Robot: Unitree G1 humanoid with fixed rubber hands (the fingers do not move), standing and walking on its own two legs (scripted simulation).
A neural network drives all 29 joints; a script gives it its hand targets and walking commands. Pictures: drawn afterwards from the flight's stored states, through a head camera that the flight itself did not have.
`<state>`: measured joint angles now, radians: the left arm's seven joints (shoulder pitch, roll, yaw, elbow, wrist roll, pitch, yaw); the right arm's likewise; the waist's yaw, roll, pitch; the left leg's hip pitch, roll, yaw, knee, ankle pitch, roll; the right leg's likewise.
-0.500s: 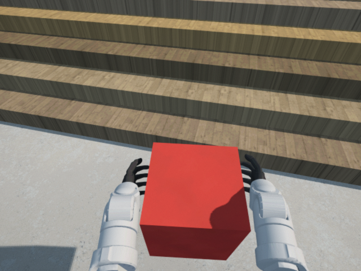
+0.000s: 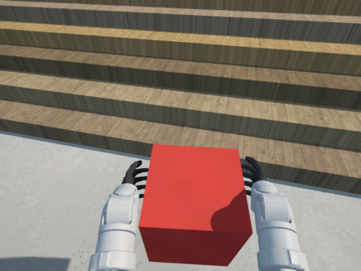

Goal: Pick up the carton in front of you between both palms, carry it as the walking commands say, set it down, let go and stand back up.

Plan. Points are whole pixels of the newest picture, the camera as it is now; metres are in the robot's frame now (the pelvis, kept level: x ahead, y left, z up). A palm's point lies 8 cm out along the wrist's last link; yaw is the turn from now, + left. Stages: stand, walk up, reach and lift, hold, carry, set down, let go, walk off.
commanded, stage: hold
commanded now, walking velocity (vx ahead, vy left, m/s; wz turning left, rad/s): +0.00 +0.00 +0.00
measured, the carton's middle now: (191, 207) +0.28 +0.00 -0.03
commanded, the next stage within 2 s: carry in 0.90 s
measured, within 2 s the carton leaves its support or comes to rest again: neither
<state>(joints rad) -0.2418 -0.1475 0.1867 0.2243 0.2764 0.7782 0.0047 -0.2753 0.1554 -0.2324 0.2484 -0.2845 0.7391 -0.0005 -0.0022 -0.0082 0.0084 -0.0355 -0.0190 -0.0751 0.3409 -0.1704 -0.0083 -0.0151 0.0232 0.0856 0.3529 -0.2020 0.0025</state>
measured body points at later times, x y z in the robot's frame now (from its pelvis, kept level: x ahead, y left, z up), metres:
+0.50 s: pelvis -0.01 +0.01 +0.00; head -0.05 +0.01 +0.45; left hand +0.30 +0.15 +0.04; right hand +0.30 -0.15 +0.05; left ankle +0.02 +0.13 -0.75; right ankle +0.01 -0.12 -0.75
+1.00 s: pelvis +0.01 +0.00 +0.00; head -0.04 +0.00 +0.44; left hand +0.30 +0.15 +0.04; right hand +0.31 -0.16 +0.05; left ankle +0.02 +0.13 -0.74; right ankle +0.00 -0.13 -0.74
